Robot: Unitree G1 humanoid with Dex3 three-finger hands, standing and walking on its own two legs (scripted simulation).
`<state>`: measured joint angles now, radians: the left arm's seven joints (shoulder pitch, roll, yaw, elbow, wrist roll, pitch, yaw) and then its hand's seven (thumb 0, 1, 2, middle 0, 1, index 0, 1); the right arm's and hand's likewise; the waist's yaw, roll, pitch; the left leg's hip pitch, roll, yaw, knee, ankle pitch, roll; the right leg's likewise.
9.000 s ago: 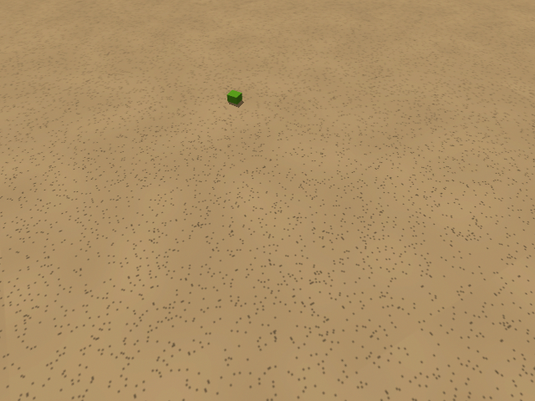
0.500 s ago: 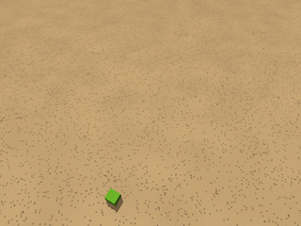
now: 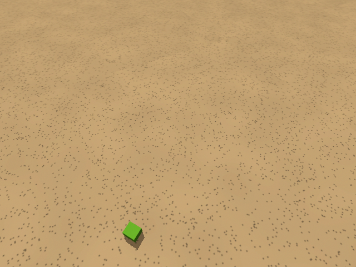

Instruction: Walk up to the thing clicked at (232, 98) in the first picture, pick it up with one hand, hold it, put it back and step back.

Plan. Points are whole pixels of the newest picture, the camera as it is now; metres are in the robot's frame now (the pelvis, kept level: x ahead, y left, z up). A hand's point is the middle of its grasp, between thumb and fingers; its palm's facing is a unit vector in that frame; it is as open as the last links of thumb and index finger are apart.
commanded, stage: stand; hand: left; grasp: from above
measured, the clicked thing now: (132, 231) +0.40 +0.25 -0.76
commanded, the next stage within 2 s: rise first in 0.36 s
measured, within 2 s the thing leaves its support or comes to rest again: neither
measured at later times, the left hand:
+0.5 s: hand out of the picture +0.07 +0.26 -0.16, palm faces -0.01 -0.94 -0.34, open 7.4 cm
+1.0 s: hand out of the picture +0.13 +0.27 -0.22, palm faces -0.04 -0.87 -0.49, open 13.6 cm
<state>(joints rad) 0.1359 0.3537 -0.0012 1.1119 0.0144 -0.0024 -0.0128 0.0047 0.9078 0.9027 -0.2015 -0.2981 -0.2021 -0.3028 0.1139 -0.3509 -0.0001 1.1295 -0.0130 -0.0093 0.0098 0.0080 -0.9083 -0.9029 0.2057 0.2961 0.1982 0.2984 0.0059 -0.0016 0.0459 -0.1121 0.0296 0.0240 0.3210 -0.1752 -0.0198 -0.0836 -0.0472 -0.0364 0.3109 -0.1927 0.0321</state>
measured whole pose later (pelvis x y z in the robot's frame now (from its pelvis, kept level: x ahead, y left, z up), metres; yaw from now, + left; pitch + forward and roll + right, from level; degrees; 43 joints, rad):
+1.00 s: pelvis -0.01 +0.00 -0.06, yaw -1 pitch +13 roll -1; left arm 0.03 0.30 0.19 0.84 0.22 0.18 0.11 0.00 -0.40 1.03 -0.08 -1.00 -0.05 -1.03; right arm 0.25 -0.25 -0.04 0.66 0.00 -0.09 0.00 0.01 -0.88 -0.90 0.21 0.30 0.20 0.30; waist -0.02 -0.01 -0.06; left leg -0.72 0.05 0.01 0.91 -0.42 -0.02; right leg -0.69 -0.04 -0.02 0.88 -0.42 0.03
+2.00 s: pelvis -0.12 +0.00 -0.36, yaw -5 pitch +34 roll -5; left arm -0.90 0.52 0.37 1.51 0.55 0.44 0.73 0.00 -0.51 1.00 -0.11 -1.05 -0.11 -1.06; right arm 0.07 -0.26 -0.01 0.94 -0.15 -0.22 0.20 0.01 -0.92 -0.91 0.20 0.30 0.20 0.30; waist -0.14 0.03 -0.15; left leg -2.09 0.07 -0.11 2.09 -0.60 -0.03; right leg -2.03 0.00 -0.03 2.05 -0.61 0.03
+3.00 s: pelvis -0.10 +0.00 -0.46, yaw -9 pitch +32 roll -8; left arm -1.13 0.80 0.51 1.68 0.68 0.41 0.64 0.00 -0.51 0.98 -0.09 -1.08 -0.10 -1.08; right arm 0.14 -0.33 0.08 0.89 -0.17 -0.30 0.32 0.00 -0.93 -0.91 0.20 0.30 0.19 0.30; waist -0.24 0.00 0.04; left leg -2.33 0.06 -0.19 2.43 -0.66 -0.04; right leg -2.26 0.03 -0.07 2.34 -0.65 0.05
